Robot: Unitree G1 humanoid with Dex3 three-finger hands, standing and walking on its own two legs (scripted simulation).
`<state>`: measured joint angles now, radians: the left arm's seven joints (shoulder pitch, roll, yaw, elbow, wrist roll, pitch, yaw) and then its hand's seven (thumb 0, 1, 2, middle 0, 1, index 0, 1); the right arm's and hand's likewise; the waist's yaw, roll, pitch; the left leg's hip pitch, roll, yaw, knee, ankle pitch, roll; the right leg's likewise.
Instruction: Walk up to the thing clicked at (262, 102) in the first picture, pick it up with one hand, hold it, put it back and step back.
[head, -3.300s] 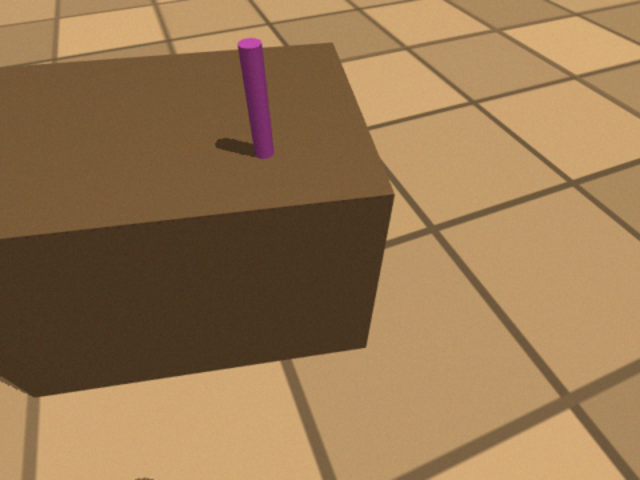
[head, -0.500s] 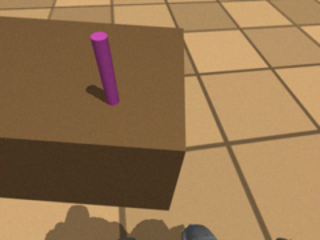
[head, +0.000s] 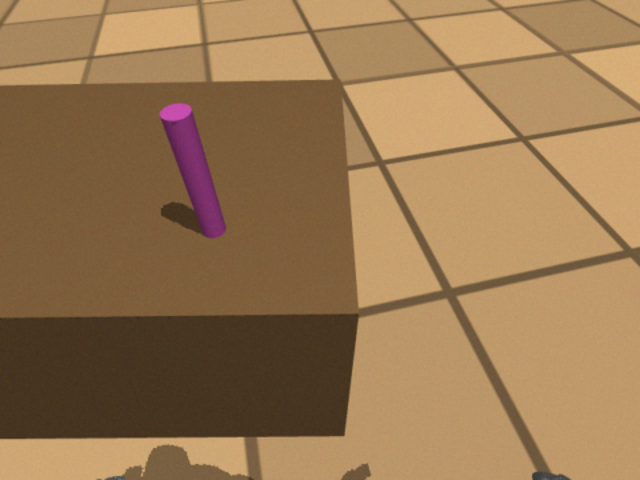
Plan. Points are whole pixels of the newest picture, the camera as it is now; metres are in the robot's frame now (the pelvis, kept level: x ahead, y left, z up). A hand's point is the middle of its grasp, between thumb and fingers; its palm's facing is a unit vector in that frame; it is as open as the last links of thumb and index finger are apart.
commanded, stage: walk up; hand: left
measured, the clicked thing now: (197, 179) +0.54 +0.21 +0.05
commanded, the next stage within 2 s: stand in 0.76 s
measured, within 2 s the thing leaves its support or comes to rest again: neither
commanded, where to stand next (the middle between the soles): +0.05 +0.00 m, yaw -1 degrees
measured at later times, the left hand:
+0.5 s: hand out of the picture +0.10 +0.25 -0.14, palm faces -0.07 -0.94 -0.34, open 7.4 cm
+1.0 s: hand out of the picture +0.11 +0.26 -0.14, palm faces -0.06 -0.94 -0.34, open 7.4 cm
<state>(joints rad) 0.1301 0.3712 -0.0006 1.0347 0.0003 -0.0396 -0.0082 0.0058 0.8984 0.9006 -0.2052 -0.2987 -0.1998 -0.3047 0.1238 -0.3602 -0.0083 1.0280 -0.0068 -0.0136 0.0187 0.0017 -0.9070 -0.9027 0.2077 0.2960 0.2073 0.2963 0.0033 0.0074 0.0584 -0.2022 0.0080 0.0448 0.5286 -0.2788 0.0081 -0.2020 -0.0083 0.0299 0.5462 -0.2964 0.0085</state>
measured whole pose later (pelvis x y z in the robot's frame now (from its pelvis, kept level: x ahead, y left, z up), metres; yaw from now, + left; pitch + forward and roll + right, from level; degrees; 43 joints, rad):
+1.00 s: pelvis +0.01 +0.01 +0.01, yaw -2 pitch -3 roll +0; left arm 0.07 0.35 0.00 1.13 0.00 -0.01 0.00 0.00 0.90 0.90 -0.20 -0.30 -0.20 -0.30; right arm 0.06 -0.35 -0.02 1.14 -0.01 0.00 0.01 0.00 -0.91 -0.90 0.21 0.30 0.21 0.30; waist -0.01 -0.01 0.06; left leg -0.08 0.00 0.08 0.32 -0.19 0.01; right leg -0.10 -0.01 0.07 0.33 -0.19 0.03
